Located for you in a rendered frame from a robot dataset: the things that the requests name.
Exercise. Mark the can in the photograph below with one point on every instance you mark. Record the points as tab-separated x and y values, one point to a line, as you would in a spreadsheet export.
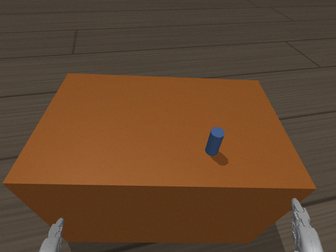
214	141

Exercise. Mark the left robot hand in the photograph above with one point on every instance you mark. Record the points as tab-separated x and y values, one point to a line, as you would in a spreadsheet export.
54	241

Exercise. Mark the right robot hand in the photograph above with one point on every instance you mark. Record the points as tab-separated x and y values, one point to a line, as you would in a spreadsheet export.
304	236

